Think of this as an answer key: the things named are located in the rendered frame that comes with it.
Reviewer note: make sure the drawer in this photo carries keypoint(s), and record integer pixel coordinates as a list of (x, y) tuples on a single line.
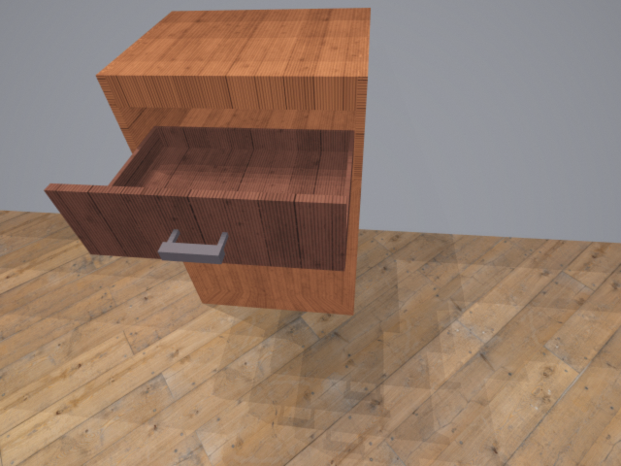
[(283, 196)]

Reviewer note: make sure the cabinet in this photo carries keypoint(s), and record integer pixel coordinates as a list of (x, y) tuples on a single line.
[(280, 69)]

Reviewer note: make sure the handle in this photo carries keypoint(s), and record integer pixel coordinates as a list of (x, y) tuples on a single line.
[(172, 251)]

